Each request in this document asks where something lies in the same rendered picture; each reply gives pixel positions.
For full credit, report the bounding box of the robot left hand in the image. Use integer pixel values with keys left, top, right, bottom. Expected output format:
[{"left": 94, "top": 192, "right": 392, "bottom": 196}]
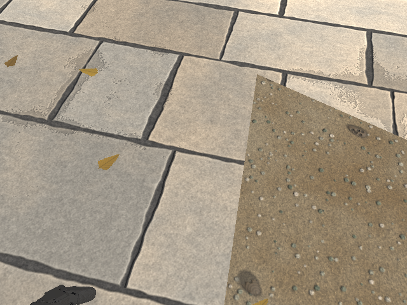
[{"left": 30, "top": 285, "right": 96, "bottom": 305}]

